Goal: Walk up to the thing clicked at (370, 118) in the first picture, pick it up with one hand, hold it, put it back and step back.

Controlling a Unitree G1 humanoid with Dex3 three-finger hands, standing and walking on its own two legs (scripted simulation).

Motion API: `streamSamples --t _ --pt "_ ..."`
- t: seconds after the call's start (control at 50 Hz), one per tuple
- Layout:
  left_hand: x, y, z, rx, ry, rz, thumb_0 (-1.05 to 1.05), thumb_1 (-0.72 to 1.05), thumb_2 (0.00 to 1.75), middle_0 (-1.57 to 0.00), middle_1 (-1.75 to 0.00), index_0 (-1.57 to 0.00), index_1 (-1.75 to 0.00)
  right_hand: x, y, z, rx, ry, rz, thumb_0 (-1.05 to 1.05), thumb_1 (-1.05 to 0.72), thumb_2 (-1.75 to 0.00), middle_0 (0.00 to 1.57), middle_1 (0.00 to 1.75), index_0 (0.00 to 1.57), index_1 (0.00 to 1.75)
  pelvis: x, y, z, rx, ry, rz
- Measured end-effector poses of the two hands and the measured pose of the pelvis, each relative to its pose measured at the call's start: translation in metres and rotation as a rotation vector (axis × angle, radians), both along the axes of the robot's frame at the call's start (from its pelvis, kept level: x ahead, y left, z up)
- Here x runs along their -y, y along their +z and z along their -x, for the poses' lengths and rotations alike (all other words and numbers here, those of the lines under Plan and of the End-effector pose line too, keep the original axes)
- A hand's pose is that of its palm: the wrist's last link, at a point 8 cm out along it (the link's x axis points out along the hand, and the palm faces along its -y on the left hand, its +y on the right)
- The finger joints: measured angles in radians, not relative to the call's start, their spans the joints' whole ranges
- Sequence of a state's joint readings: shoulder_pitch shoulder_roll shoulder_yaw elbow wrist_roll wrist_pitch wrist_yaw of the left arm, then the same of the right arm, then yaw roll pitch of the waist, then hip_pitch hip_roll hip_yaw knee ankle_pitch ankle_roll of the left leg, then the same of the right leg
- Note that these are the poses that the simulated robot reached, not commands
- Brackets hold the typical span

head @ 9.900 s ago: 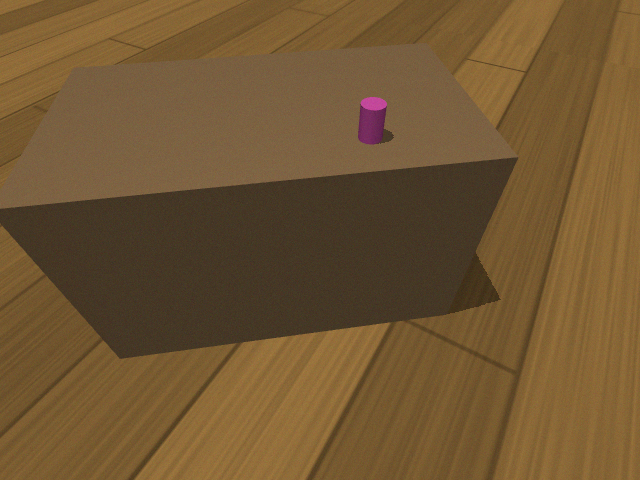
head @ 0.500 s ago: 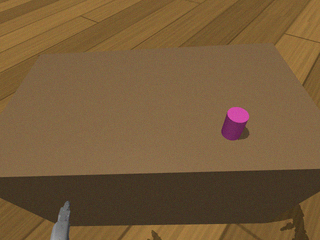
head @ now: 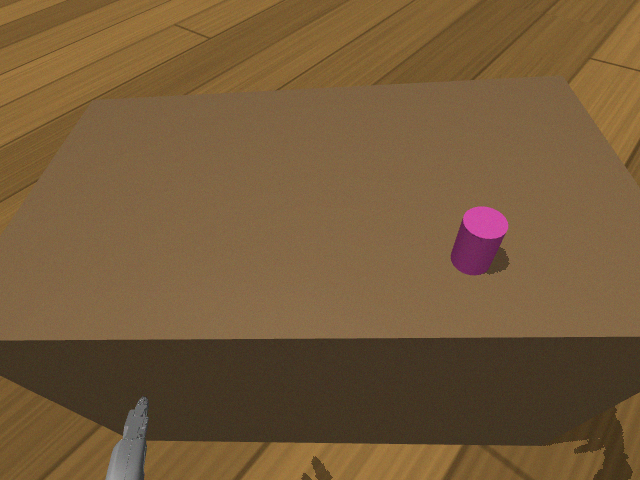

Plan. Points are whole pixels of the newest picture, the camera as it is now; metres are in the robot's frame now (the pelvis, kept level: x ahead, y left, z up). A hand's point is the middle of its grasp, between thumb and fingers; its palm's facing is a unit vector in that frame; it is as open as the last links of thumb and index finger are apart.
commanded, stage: go down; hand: right
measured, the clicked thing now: (477, 242) +0.47 -0.19 -0.01
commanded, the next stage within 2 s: approach in 0.86 s
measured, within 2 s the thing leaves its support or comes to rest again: neither
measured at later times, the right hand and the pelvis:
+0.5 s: hand out of the picture +0.38 -0.39 +0.13, palm faces +0.18 +0.98 +0.00, open 17.7 cm; pelvis -0.01 -0.01 -0.01, yaw +1 degrees
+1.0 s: hand out of the picture +0.39 -0.38 +0.13, palm faces +0.19 +0.98 +0.01, open 17.6 cm; pelvis +0.00 +0.00 -0.01, yaw +0 degrees
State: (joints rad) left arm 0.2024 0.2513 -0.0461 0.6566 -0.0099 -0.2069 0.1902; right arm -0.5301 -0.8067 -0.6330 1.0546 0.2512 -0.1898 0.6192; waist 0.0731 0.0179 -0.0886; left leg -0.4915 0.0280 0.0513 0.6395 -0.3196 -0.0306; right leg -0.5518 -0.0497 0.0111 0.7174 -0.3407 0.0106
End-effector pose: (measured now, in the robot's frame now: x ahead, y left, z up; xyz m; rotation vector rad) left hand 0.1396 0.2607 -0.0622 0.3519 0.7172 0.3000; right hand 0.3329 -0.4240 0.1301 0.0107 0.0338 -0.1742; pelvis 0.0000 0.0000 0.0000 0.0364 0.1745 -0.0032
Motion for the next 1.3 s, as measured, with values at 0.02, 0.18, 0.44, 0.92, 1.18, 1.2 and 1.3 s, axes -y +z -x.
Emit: streamSamples --t 0.02,0.18,0.44,0.92,1.18,1.2,1.3 --pt "0.0 0.0 0.001 0.0 -0.001 0.0 -0.01 -0.54 0.06 -0.06 -0.05 -0.05 -0.06 0.0 0.0 -0.001 -0.002 0.001 0.001 -0.01 0.55 -0.06 0.05 0.05 0.04 0.05 0.0 0.0 0.001 -0.001 0.0 0.0" --pt "0.002 0.002 0.008 0.011 -0.007 -0.008 -0.01 -0.53 0.06 -0.06 -0.05 -0.06 -0.05 0.005 0.002 -0.007 0.002 -0.003 0.001 -0.02 0.58 -0.05 0.04 0.05 0.04 0.05 0.001 -0.003 0.006 -0.012 0.001 -0.003" --pt "0.005 0.0 0.013 0.012 -0.011 -0.015 -0.01 -0.53 0.06 -0.06 -0.05 -0.05 -0.05 0.013 0.003 -0.018 -0.006 -0.01 0.004 -0.02 0.59 -0.05 0.05 0.05 0.04 0.05 0.005 -0.009 0.009 -0.039 0.007 -0.011" --pt "-0.001 -0.003 0.008 0.003 -0.018 -0.01 -0.01 -0.54 0.06 -0.06 -0.05 -0.05 -0.05 0.012 -0.001 -0.022 -0.02 -0.02 0.007 -0.01 0.56 -0.05 0.05 0.05 0.05 0.05 0.0 -0.012 0.001 -0.058 0.004 -0.009" --pt "0.0 -0.003 -0.002 0.023 -0.023 -0.007 -0.01 -0.55 0.06 -0.06 -0.05 -0.05 -0.06 -0.002 -0.002 -0.032 -0.03 0.017 0.012 -0.01 0.53 -0.04 0.05 0.04 0.05 0.04 0.0 -0.013 0.0 -0.057 -0.003 -0.008" --pt "-0.001 -0.003 -0.002 0.026 -0.024 -0.006 -0.01 -0.55 0.06 -0.06 -0.05 -0.05 -0.06 -0.006 -0.006 -0.034 -0.039 0.027 0.011 -0.01 0.53 -0.04 0.05 0.04 0.05 0.04 0.0 -0.014 0.001 -0.059 -0.002 -0.008" --pt "0.003 -0.004 0.0 0.042 -0.046 0.001 -0.01 -0.54 0.05 -0.06 -0.05 -0.05 -0.06 -0.037 -0.04 -0.049 -0.068 0.089 -0.018 -0.01 0.53 -0.04 0.05 0.04 0.05 0.04 0.0 -0.019 0.006 -0.081 0.001 -0.005"
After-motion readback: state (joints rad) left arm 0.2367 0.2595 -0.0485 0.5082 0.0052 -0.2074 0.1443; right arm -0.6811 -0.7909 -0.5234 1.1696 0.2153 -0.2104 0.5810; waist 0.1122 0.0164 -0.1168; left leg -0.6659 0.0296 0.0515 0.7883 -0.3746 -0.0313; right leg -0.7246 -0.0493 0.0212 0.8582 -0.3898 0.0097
